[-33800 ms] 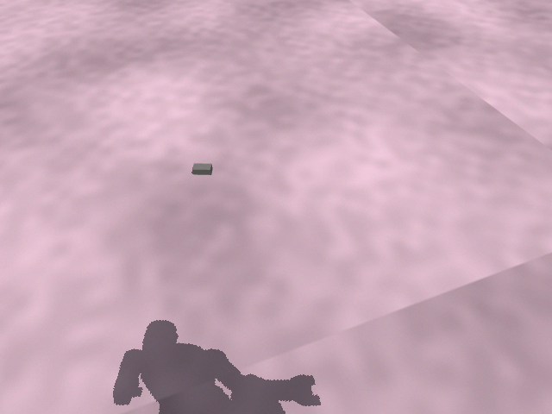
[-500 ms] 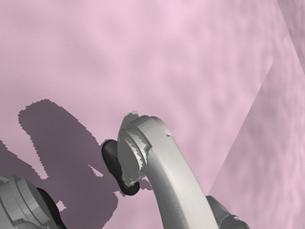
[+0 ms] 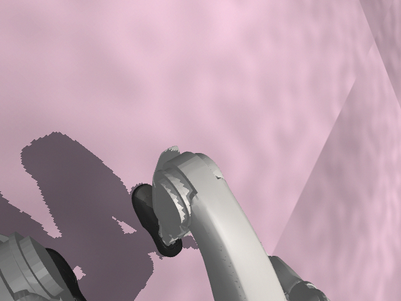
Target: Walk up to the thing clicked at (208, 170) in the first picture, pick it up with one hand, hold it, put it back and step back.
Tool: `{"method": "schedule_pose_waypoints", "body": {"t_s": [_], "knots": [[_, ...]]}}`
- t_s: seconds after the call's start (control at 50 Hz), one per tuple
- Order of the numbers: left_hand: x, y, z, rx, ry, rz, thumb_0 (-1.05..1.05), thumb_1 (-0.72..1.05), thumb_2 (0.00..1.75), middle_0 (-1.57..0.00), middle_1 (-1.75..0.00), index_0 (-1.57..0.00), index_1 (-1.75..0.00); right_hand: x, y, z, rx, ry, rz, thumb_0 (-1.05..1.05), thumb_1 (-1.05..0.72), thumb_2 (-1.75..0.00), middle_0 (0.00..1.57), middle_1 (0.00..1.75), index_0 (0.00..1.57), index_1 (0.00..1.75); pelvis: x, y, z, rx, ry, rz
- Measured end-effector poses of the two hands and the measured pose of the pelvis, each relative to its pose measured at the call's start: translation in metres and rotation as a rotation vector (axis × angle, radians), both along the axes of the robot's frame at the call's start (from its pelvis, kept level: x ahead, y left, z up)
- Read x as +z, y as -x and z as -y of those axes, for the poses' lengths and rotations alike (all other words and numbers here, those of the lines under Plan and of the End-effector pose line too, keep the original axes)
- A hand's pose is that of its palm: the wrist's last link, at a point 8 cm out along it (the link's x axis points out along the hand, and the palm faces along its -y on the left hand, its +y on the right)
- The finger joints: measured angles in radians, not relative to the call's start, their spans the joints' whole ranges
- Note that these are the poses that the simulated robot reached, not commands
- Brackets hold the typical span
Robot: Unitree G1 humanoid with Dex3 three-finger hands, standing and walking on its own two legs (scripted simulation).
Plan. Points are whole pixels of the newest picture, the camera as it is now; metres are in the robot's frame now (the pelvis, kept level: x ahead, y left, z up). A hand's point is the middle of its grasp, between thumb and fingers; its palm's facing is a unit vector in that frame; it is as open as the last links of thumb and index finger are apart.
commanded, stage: close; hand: left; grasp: from above
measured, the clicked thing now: out of the picture +0.53 +0.35 -0.30
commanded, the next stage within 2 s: settle in 1.36 s
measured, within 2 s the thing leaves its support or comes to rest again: leaves its support in 1.76 s
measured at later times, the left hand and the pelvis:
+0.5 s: hand out of the picture +0.50 +0.34 -0.25, palm faces -0.45 -0.13 -0.88, open 8.2 cm; pelvis +0.00 +0.00 +0.00, yaw +0 degrees
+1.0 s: hand out of the picture +0.50 +0.34 -0.25, palm faces -0.45 -0.13 -0.88, open 7.7 cm; pelvis +0.00 +0.00 +0.00, yaw +0 degrees
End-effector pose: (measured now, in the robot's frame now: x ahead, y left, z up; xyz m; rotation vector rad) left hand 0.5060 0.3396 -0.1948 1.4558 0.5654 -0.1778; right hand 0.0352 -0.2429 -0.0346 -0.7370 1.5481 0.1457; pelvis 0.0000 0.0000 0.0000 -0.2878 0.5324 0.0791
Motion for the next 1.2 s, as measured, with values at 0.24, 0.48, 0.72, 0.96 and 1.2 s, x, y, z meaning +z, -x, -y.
{"method": "schedule_pose_waypoints", "body": {"t_s": [0.24,0.48,0.72,0.96,1.2], "knots": [[-0.0030,-0.0001,-0.0019,-0.009,0.009,-0.005,0.00,0.20,0.42,-0.64,-0.46,-0.66,-0.44,-0.0010,0.0020,-0.0003,0.002,0.004,-0.018,0.00,-0.89,-0.89,0.20,0.30,0.20,0.30,-0.0002,0.0003,0.0000,0.000,0.000,0.002],[-0.0004,-0.0030,-0.0039,-0.006,0.007,0.003,0.00,0.33,0.34,-0.73,-0.41,-0.76,-0.38,0.0030,-0.0028,0.0025,0.006,0.014,-0.023,-0.01,-0.89,-0.89,0.20,0.30,0.20,0.30,0.0016,-0.0022,-0.0001,-0.001,0.005,-0.009],[-0.0011,-0.0005,-0.0040,-0.014,0.012,-0.001,0.00,0.40,0.25,-0.78,-0.37,-0.82,-0.32,0.0024,-0.0023,0.0019,0.015,0.015,-0.024,-0.01,-0.90,-0.89,0.20,0.30,0.20,0.30,0.0018,-0.0007,-0.0003,0.000,0.003,0.001],[-0.0007,0.0033,-0.0013,-0.011,0.008,-0.001,0.00,0.41,0.20,-0.81,-0.33,-0.85,-0.28,-0.0008,-0.0003,0.0003,0.017,0.002,-0.016,-0.01,-0.90,-0.89,0.20,0.30,0.20,0.30,0.0011,0.0011,0.0011,0.001,0.000,0.009],[-0.0004,0.0024,-0.0012,-0.009,0.006,0.002,0.00,0.40,0.18,-0.85,-0.28,-0.89,-0.24,-0.0029,0.0000,-0.0019,0.017,-0.005,-0.016,-0.01,-0.90,-0.89,0.20,0.30,0.20,0.30,0.0013,0.0008,0.0005,-0.002,-0.001,0.005]]}}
